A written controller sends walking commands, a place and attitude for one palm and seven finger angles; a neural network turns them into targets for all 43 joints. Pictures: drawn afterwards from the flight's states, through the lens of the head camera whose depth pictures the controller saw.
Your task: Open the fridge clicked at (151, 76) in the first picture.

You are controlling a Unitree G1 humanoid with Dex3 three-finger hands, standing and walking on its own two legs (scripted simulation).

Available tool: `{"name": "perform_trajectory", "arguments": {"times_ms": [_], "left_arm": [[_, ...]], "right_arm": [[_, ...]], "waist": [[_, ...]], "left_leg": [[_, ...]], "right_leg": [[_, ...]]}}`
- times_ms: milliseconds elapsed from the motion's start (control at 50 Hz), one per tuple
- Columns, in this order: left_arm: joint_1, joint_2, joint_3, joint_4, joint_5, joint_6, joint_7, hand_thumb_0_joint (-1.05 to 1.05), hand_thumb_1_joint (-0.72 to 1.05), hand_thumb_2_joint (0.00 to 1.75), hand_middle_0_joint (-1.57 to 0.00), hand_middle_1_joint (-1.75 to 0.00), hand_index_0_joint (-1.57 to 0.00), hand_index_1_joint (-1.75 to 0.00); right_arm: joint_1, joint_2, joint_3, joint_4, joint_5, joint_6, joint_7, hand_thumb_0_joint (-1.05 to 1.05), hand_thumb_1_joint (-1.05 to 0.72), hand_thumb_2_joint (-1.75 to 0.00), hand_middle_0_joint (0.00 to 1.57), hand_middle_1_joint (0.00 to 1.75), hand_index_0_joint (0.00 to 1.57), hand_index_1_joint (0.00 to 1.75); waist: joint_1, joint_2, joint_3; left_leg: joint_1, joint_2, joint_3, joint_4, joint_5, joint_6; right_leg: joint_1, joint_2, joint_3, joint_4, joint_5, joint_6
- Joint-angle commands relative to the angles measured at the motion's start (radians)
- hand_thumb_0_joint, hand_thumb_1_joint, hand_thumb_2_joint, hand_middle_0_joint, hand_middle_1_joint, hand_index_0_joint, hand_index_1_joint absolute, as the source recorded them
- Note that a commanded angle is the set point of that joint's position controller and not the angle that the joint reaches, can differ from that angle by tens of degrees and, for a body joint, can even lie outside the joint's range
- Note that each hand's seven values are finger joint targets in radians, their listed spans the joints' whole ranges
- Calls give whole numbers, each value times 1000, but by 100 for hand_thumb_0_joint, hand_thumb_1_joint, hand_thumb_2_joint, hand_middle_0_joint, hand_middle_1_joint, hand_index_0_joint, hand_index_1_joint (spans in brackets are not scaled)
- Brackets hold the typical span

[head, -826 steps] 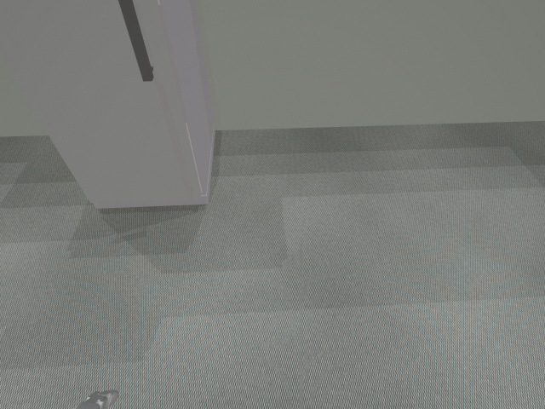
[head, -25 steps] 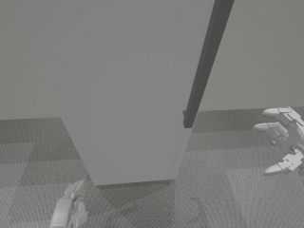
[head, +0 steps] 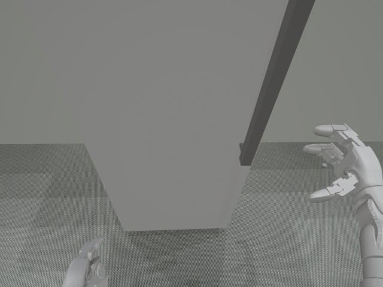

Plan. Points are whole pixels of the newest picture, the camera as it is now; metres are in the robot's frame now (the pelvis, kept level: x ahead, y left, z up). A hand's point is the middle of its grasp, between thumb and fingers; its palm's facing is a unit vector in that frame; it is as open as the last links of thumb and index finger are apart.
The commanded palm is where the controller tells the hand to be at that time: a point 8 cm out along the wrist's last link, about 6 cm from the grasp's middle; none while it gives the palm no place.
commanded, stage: move the hooked fingers beside the handle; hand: right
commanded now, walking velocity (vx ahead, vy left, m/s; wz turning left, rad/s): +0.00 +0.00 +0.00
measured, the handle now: (262, 95) +0.49 -0.12 +0.17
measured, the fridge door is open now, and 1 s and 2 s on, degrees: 0 0 0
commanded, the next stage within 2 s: feel for the door with the fingertips in 1.64 s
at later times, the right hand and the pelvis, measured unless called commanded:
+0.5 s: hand (298, 140) +0.40 -0.19 +0.13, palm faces -0.08 +1.00 -0.02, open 14.0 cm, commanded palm +0.38 -0.25 +0.13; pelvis +0.00 +0.01 +0.00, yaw +1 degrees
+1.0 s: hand (290, 125) +0.45 -0.19 +0.12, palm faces -0.10 +1.00 +0.00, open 14.0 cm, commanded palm +0.42 -0.24 +0.12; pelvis +0.00 +0.00 -0.01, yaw +2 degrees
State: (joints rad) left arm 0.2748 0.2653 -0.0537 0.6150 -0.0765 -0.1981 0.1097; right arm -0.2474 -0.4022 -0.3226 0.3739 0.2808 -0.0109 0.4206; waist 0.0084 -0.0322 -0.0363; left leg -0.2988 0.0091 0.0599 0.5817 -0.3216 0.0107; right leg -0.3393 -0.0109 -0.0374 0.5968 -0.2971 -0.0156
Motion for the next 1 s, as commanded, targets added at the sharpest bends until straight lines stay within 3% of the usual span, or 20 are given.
{"name": "perform_trajectory", "arguments": {"times_ms": [0,60,120,160,200,280,380,400,460,520,560,620,700,760,780,840,860,880,900,980], "left_arm": [[-63,134,54,-128,0,-39,14,0,90,90,-20,-30,-20,-30],[-51,140,56,-122,2,-26,12,0,90,90,-20,-30,-20,-30],[-51,134,55,-121,-1,-14,9,0,90,90,-20,-30,-20,-30],[-41,140,55,-116,0,-5,8,0,90,90,-20,-30,-20,-30],[-33,145,59,-111,0,6,6,0,90,90,-20,-30,-20,-30],[-26,141,60,-115,3,22,-3,0,90,90,-20,-30,-20,-30],[-4,146,63,-109,3,45,-10,0,90,90,-20,-30,-20,-30],[2,150,66,-105,3,51,-10,0,90,90,-20,-30,-20,-30],[19,156,65,-99,5,67,-11,0,90,90,-20,-30,-20,-30],[32,155,68,-93,4,74,-11,0,90,90,-20,-30,-20,-30],[46,156,70,-88,4,78,-12,0,90,90,-20,-30,-20,-30],[63,161,71,-71,3,86,-14,0,90,90,-20,-30,-20,-30],[84,169,74,-71,7,99,-21,0,90,90,-20,-30,-20,-30],[102,169,75,-64,9,110,-24,0,90,90,-20,-30,-20,-30],[107,173,77,-65,11,111,-26,0,90,90,-20,-30,-20,-30],[121,171,77,-59,13,115,-28,0,90,90,-20,-30,-20,-30],[134,178,79,-58,14,121,-27,0,90,90,-20,-30,-20,-30],[127,176,78,-65,14,122,-30,0,90,90,-20,-30,-20,-30],[128,172,78,-75,16,122,-33,0,90,90,-20,-30,-20,-30],[125,170,82,-94,14,130,-41,0,90,90,-20,-30,-20,-30]], "right_arm": [[-432,-253,-71,-177,15,-72,-17,0,50,-30,30,120,30,120],[-433,-268,-79,-123,13,-78,-16,0,50,-30,30,120,30,120],[-494,-222,-29,-89,3,-84,-15,0,50,-30,30,120,30,120],[-532,-214,-12,-43,2,-85,-20,0,50,-30,30,120,30,120],[-555,-250,-44,-13,-2,-92,-27,0,50,-30,30,120,30,120],[-598,-238,-30,-2,-12,-117,-42,0,50,-30,30,120,30,120],[-630,-246,-37,72,-20,-135,-55,0,50,-30,30,120,30,120],[-624,-282,-68,102,-23,-135,-57,0,50,-30,30,120,30,120],[-671,-300,-64,151,-31,-148,-56,0,50,-30,30,120,30,120],[-753,-307,-59,182,-37,-173,-48,0,50,-30,30,120,30,120],[-803,-277,-25,196,-32,-190,-41,0,50,-30,30,120,30,120],[-843,-296,-34,258,-38,-203,-32,0,50,-30,30,120,30,120],[-826,-323,-62,336,-41,-211,-32,0,50,-30,30,120,30,120],[-910,-311,-35,371,-50,-225,-37,0,50,-30,30,120,30,120],[-917,-347,-66,362,-57,-233,-41,0,50,-30,30,120,30,120],[-950,-312,-39,410,-61,-245,-45,0,50,-30,30,120,30,120],[-925,-354,-76,433,-57,-250,-48,0,50,-30,30,120,30,120],[-932,-360,-77,405,-64,-258,-47,0,50,-30,30,120,30,120],[-910,-353,-76,391,-69,-262,-45,0,50,-30,30,120,30,120],[-833,-328,-76,338,-56,-256,-41,0,50,-30,30,120,30,120]], "waist": [[14,-37,-225],[9,-6,-239],[22,-47,-238],[30,12,-229],[25,6,-249],[23,-17,-301],[30,20,-279],[23,15,-275],[35,33,-265],[48,-12,-288],[62,13,-303],[69,-21,-309],[58,21,-315],[77,-4,-296],[69,3,-336],[87,5,-326],[75,35,-335],[70,-7,-364],[57,-44,-392],[48,-37,-411]], "left_leg": [[-10,-6,-18,-83,266,10],[7,-5,-25,-83,289,11],[-14,-5,-23,-77,290,12],[-23,-6,-24,-82,273,10],[-8,-5,-28,-76,284,10],[15,-5,-35,-63,332,11],[15,-9,-41,-62,342,7],[18,-7,-44,-62,337,6],[19,-7,-48,-61,323,5],[3,-9,-57,-58,309,5],[2,-11,-56,-55,317,4],[-19,-13,-61,-52,320,4],[-8,-16,-60,-38,338,3],[-40,-16,-56,-33,314,5],[-28,-19,-61,-26,325,4],[-67,-24,-56,-25,297,3],[-42,-25,-55,-19,305,4],[-33,-24,-61,-12,328,4],[-33,-24,-58,-3,331,8],[-29,-33,-50,7,393,9]], "right_leg": [[182,-6,60,-70,230,-18],[170,-5,52,-60,243,-22],[179,-1,54,-59,242,-19],[161,-4,52,-57,220,-24],[151,1,52,-55,222,-22],[165,2,44,-44,263,-24],[131,3,34,-42,249,-28],[113,3,32,-40,238,-26],[81,1,28,-36,218,-29],[87,6,27,-28,201,-28],[90,2,26,-19,210,-32],[89,5,26,-12,206,-30],[50,4,25,-5,214,-31],[35,3,25,5,204,-32],[43,3,28,7,214,-31],[43,0,30,13,194,-30],[21,-2,29,17,207,-32],[33,1,26,15,221,-30],[53,2,28,16,234,-26],[81,-4,24,26,307,-26]]}}
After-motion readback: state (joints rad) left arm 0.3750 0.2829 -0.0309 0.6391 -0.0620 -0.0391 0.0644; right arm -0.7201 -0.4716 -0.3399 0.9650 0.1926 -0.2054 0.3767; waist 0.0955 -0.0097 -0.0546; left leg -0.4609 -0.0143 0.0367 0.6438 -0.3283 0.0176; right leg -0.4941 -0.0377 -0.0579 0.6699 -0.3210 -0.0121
